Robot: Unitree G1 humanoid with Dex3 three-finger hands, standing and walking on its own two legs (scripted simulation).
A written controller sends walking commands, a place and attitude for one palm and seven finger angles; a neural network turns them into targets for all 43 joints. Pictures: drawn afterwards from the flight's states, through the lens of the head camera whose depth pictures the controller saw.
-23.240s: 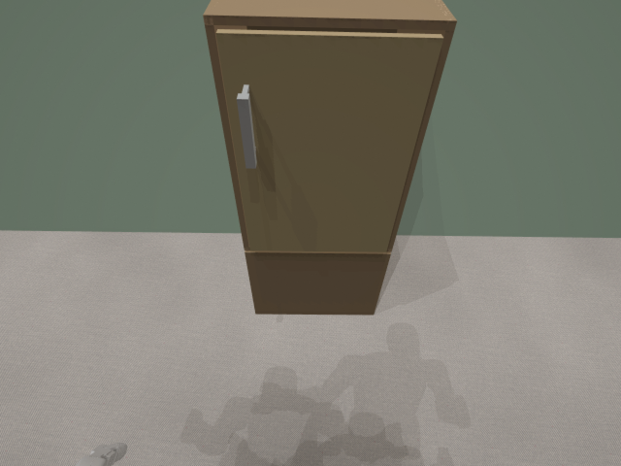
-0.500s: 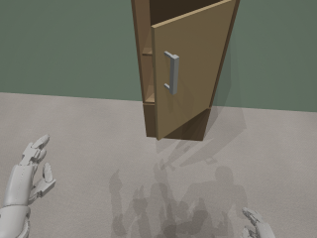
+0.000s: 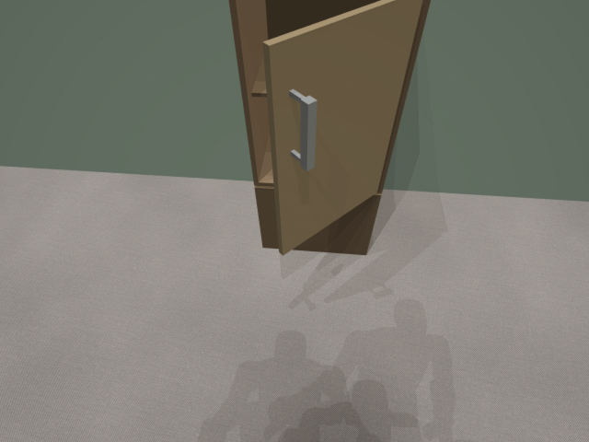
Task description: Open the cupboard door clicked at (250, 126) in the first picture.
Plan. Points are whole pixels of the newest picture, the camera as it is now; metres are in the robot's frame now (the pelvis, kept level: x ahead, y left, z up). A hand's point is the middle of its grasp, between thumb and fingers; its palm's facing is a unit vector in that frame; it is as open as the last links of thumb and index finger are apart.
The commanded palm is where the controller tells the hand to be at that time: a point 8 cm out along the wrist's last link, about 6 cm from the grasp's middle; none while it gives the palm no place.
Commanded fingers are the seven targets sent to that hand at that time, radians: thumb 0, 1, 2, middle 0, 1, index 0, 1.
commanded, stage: let the arm hang, fingers relaxed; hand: left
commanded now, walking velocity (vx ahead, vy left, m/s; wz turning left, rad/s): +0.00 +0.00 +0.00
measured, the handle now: (301, 131) +0.65 +0.02 +0.05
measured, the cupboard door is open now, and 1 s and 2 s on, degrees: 45 45 45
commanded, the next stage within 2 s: look to check the result in 0.52 s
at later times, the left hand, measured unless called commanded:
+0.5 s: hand out of the picture +0.06 +0.18 -0.17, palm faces +0.00 -0.98 -0.21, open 7.3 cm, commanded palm none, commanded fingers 0.00 0.90 0.90 -0.20 -0.30 -0.20 -0.30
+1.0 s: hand out of the picture +0.07 +0.20 -0.16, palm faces +0.00 -0.97 -0.26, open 7.4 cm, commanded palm none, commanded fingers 0.00 0.90 0.90 -0.20 -0.30 -0.20 -0.30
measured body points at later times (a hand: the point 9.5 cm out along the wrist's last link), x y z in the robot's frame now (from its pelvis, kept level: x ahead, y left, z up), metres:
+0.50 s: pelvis +0.02 +0.00 +0.00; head +0.03 -0.01 +0.45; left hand +0.06 +0.23 -0.15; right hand +0.02 -0.23 -0.16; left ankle +0.01 +0.10 -0.74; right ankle +0.05 -0.11 -0.74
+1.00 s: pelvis +0.04 -0.01 +0.01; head +0.06 -0.01 +0.46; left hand +0.07 +0.25 -0.14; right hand +0.06 -0.26 -0.15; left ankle +0.01 +0.10 -0.74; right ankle +0.05 -0.11 -0.74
